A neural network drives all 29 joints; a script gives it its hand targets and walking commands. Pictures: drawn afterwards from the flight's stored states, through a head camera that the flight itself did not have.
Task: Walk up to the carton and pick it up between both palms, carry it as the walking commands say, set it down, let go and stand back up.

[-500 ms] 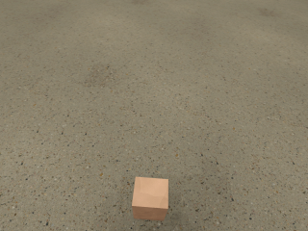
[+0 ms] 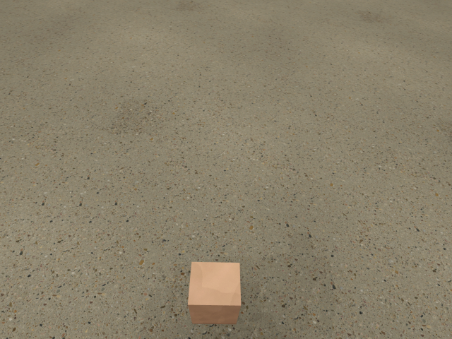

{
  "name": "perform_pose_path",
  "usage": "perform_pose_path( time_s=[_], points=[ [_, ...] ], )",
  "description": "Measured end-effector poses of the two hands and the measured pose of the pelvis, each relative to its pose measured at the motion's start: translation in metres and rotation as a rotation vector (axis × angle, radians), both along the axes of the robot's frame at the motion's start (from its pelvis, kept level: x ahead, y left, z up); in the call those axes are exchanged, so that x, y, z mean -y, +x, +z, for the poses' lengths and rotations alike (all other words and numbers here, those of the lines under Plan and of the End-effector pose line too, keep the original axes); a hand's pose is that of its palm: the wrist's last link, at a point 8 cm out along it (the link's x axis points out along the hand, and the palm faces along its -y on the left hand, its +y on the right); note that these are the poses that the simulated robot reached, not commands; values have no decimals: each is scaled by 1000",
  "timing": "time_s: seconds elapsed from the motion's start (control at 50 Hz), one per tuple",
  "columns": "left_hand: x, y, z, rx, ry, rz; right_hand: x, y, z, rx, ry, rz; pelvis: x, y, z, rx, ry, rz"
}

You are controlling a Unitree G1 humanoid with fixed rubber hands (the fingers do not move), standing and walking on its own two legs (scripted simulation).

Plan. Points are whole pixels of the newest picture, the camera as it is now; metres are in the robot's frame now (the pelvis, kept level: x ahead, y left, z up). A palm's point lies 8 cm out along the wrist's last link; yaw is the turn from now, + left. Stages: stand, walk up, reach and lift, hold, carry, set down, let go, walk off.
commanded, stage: walk up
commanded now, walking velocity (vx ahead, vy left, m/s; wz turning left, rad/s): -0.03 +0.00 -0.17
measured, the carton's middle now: (214, 294) +0.40 +0.02 -0.64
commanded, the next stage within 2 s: stand in 1.98 s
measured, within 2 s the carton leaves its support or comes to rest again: neither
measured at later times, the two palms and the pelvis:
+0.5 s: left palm out of the picture +0.03 +0.24 -0.14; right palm out of the picture -0.01 -0.24 -0.14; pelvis +0.00 +0.00 +0.00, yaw -2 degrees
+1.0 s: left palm out of the picture +0.05 +0.24 -0.14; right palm out of the picture -0.01 -0.24 -0.15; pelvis +0.00 +0.01 -0.01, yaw -4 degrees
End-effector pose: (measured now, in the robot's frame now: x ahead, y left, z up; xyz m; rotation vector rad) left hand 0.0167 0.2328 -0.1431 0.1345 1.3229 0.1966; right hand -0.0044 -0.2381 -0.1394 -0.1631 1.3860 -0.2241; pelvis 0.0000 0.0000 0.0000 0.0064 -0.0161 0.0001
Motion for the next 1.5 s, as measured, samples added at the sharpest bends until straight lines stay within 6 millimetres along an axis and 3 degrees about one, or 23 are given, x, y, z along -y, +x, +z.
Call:
perform_pose_path(
  time_s=[1.5],
  points=[
    [-16,45,0,49,41,-157,4,-15,-6,17,-19,-116,-11,-6,-8,-10,9,-99]
  ],
)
